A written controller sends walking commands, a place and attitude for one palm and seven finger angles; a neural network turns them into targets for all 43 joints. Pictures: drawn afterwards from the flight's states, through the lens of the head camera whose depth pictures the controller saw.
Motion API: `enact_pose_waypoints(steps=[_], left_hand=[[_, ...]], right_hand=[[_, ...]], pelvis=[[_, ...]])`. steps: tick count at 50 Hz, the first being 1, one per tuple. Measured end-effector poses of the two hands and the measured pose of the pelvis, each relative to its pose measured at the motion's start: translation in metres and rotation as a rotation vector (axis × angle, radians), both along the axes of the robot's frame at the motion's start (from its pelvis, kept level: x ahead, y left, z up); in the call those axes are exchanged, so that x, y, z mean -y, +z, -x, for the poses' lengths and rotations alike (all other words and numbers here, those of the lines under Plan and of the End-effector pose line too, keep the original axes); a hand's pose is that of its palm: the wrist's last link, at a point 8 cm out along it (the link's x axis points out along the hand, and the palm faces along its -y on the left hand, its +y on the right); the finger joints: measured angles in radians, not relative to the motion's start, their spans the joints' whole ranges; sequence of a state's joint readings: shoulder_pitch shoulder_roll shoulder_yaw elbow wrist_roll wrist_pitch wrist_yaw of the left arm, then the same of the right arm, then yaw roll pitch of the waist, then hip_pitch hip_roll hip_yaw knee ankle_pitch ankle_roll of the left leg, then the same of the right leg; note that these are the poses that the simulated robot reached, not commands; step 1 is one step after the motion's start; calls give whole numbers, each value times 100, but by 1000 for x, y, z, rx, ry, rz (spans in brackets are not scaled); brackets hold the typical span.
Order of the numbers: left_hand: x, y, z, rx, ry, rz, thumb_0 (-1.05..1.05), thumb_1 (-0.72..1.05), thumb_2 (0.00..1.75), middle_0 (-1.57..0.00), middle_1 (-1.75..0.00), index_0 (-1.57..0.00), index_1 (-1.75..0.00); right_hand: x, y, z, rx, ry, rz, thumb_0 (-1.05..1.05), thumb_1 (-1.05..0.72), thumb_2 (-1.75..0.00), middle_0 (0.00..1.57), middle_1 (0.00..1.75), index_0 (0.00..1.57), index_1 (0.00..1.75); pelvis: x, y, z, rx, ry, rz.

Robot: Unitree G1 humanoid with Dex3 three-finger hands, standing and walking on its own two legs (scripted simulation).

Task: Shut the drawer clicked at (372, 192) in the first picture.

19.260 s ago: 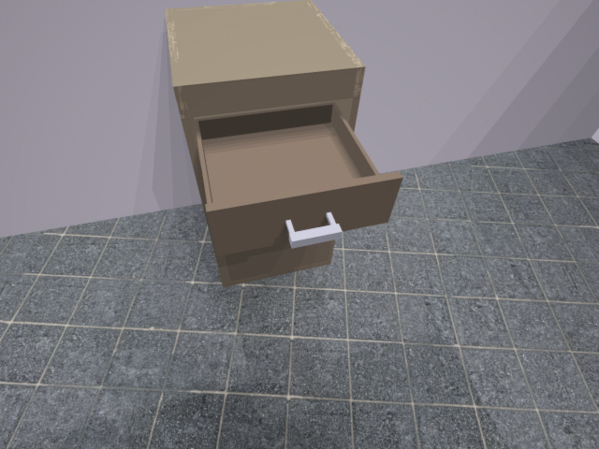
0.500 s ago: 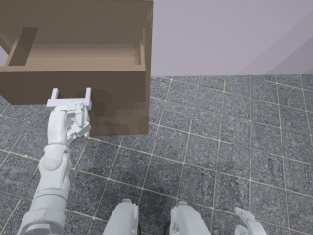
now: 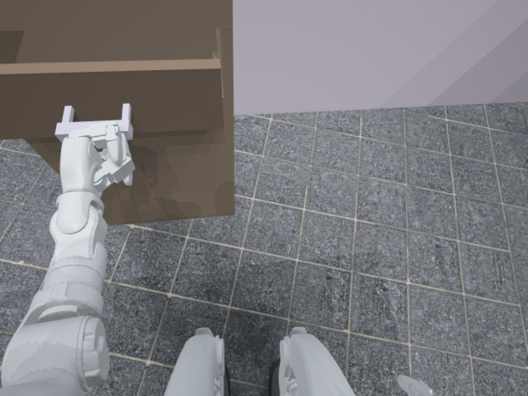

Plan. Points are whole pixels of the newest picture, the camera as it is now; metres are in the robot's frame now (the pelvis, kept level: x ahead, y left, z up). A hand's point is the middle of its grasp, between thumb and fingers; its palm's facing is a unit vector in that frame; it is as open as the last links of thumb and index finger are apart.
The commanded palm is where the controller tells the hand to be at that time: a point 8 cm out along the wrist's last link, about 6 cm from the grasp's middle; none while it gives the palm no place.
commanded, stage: push the drawer shut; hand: left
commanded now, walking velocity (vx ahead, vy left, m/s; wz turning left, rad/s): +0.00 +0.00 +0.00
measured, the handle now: (96, 121) +0.52 +0.25 +0.03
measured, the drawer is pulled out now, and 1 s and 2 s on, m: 0.08 0.00 0.00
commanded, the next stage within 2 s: pull the fist back off the drawer in 1.04 s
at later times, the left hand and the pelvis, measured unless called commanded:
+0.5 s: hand (131, 131) +0.50 +0.20 +0.03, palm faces +0.10 -0.99 -0.04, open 3.4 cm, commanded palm +0.49 +0.24 +0.03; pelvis +0.00 +0.00 +0.00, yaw -1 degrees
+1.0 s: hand (123, 114) +0.54 +0.21 +0.03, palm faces +0.09 -0.99 -0.05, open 3.0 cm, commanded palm +0.56 +0.23 +0.03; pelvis -0.01 +0.00 -0.02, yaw -1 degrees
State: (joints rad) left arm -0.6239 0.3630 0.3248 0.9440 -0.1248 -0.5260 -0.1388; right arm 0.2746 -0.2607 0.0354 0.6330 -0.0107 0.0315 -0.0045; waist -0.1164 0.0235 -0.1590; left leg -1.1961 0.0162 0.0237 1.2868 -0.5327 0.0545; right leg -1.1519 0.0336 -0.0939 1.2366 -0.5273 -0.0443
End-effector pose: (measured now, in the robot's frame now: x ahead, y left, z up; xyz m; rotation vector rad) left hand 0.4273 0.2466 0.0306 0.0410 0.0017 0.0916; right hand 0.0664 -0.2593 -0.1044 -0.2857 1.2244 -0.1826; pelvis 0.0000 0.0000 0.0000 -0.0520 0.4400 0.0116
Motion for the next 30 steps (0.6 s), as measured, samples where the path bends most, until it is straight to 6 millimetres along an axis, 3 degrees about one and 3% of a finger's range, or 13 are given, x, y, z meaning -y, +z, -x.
enact_pose_waypoints(steps=[11,30], left_hand=[[-2,1,-26,-4,2,2,3,80,89,-140,-160,-140,-160],[-4,3,-61,-10,7,0,5,80,90,-140,-160,-140,-160]], right_hand=[[2,-1,25,-83,-38,6,0,-90,-90,20,30,20,30],[1,-1,40,-140,-56,15,0,-90,-90,20,30,21,30]], pelvis=[[-1,-2,-2,-21,-6,6],[0,-7,-2,-48,-7,20]])
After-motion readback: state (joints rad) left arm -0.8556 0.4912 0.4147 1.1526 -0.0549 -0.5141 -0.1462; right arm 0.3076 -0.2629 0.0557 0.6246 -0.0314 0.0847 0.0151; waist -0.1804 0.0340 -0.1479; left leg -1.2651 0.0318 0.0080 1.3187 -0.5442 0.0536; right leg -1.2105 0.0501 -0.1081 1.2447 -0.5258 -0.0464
